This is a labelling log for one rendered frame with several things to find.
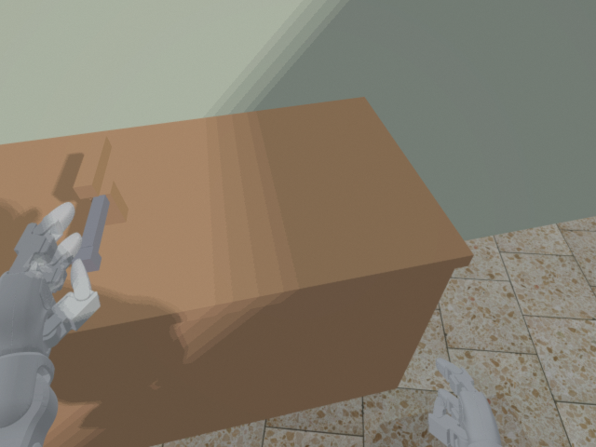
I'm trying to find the left robot forearm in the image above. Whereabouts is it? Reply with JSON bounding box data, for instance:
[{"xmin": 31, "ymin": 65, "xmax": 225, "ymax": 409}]
[{"xmin": 0, "ymin": 352, "xmax": 58, "ymax": 447}]

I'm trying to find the counter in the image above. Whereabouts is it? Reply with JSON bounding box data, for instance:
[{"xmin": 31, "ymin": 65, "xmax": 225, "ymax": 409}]
[{"xmin": 0, "ymin": 97, "xmax": 474, "ymax": 447}]

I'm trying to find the left robot hand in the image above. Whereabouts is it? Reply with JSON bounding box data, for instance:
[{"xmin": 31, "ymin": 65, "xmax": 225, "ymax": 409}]
[{"xmin": 0, "ymin": 202, "xmax": 101, "ymax": 357}]

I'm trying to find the tap lever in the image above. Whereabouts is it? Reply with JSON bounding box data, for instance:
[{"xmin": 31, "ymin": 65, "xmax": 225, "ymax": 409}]
[{"xmin": 71, "ymin": 195, "xmax": 110, "ymax": 272}]

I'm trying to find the right robot hand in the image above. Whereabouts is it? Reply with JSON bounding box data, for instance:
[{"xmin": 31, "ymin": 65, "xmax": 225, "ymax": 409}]
[{"xmin": 428, "ymin": 358, "xmax": 502, "ymax": 447}]

